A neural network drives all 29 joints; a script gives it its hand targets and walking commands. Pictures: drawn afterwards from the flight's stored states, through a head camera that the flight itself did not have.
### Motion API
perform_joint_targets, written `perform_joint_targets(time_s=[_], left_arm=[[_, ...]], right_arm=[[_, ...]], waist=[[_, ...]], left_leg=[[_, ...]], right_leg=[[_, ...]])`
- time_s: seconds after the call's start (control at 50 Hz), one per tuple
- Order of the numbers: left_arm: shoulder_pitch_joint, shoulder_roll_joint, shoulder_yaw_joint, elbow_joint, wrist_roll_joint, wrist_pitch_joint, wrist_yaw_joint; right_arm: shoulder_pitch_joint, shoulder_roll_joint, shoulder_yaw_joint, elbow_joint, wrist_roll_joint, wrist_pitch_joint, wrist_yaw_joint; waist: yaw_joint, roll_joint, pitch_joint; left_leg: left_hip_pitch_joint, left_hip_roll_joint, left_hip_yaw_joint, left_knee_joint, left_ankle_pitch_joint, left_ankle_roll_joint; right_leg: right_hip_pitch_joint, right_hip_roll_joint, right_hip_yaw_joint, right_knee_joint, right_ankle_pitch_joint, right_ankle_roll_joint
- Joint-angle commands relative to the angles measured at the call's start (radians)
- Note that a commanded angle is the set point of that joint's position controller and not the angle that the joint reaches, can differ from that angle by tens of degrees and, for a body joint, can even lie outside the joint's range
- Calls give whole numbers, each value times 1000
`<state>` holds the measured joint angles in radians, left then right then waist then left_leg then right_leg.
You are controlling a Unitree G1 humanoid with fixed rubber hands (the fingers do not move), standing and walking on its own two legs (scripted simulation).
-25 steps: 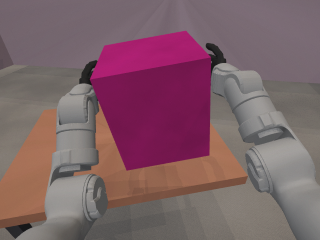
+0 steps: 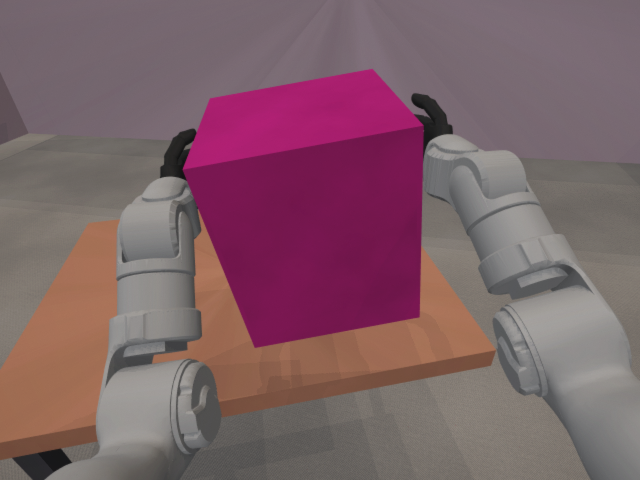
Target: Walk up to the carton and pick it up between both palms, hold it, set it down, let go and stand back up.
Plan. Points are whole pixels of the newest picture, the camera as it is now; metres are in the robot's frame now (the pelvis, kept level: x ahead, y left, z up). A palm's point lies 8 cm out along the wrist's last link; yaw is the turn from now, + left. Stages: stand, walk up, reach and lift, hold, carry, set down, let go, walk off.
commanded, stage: hold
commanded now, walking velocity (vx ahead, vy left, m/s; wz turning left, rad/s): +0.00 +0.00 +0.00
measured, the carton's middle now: (314, 207) +0.38 -0.01 +0.24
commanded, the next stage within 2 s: none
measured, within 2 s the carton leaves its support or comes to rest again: neither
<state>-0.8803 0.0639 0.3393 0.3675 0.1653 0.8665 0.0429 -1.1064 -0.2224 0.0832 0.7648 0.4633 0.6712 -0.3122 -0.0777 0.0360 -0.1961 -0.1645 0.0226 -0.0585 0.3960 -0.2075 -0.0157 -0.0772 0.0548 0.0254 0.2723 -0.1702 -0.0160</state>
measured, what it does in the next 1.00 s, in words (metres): stands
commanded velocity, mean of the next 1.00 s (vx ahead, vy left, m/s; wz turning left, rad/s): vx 0.00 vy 0.00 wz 0.00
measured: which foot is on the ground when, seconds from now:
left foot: down 0.00-1.00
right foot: down 0.00-1.00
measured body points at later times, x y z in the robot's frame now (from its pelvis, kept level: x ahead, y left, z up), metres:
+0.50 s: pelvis +0.00 +0.00 +0.00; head -0.09 +0.01 +0.44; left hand +0.39 +0.15 +0.28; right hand +0.39 -0.15 +0.31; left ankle +0.00 +0.13 -0.75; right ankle -0.01 -0.11 -0.75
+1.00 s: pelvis +0.00 +0.00 +0.00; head -0.08 +0.01 +0.44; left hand +0.39 +0.15 +0.28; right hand +0.39 -0.16 +0.30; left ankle +0.00 +0.13 -0.75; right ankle -0.01 -0.11 -0.75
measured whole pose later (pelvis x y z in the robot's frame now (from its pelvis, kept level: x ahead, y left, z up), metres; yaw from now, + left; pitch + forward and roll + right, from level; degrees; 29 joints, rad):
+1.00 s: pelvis +0.00 +0.00 +0.00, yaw +0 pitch -1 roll -2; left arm -0.89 0.07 0.34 0.41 0.16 0.86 0.05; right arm -1.12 -0.23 0.09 0.80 0.47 0.67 -0.31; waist -0.08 0.03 -0.20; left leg -0.17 0.02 -0.06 0.39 -0.21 -0.01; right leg -0.08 0.05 0.04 0.27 -0.17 -0.01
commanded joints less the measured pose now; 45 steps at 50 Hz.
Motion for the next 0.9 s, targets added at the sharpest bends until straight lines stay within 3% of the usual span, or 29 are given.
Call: perform_joint_targets(time_s=[0.0,0.06,0.14,0.3,0.32,0.42,0.46,0.54,0.66,0.7,0.78,0.88], left_arm=[[-877,-574,-390,-127,-172,-78,-134],[-918,-583,-410,-144,-189,-91,-130],[-914,-579,-414,-147,-193,-91,-124],[-912,-569,-383,-89,-172,-89,-128],[-920,-578,-388,-89,-171,-88,-131],[-921,-587,-406,-121,-187,-99,-120],[-929,-602,-421,-133,-192,-98,-115],[-935,-598,-411,-137,-191,-93,-113],[-927,-603,-418,-148,-197,-94,-111],[-922,-598,-421,-167,-193,-90,-113],[-876,-570,-392,-134,-181,-78,-119],[-898,-575,-381,-108,-167,-89,-130]], right_arm=[[-715,762,165,-295,155,-13,127],[-732,790,179,-298,168,-14,131],[-730,775,176,-289,173,-10,128],[-732,762,149,-237,159,-15,134],[-750,763,152,-247,160,-17,134],[-748,770,178,-270,178,-22,136],[-748,772,175,-278,179,-21,134],[-746,770,160,-265,170,-18,140],[-751,772,175,-295,183,-15,135],[-728,765,171,-287,185,-10,131],[-700,753,176,-268,184,-4,126],[-728,772,167,-265,169,-19,136]], waist=[[-7,-6,-303],[-3,-13,-319],[-7,12,-342],[-5,0,-290],[-15,9,-296],[-5,12,-347],[-12,30,-346],[-17,11,-326],[-14,2,-372],[-19,27,-362],[-10,-8,-313],[4,-4,-305]], left_leg=[[131,-52,18,-17,242,-33],[102,-53,17,-17,222,-20],[141,-48,10,-6,279,-30],[102,-44,16,-29,211,-32],[109,-44,21,-20,224,-34],[154,-46,10,-4,300,-36],[156,-46,5,0,297,-44],[141,-42,6,-5,266,-37],[159,-48,9,3,316,-38],[166,-50,9,10,334,-50],[160,-44,10,-4,287,-38],[116,-54,21,-24,232,-24]], right_leg=[[52,29,8,-17,217,75],[45,26,13,-12,208,74],[49,33,10,-8,256,71],[45,34,8,-20,185,64],[38,32,6,-20,189,65],[40,34,9,-17,249,63],[35,36,8,-17,234,62],[25,33,8,-15,203,62],[47,36,15,-15,268,67],[40,35,15,-11,289,66],[44,34,9,-26,251,69],[40,26,10,-23,200,73]])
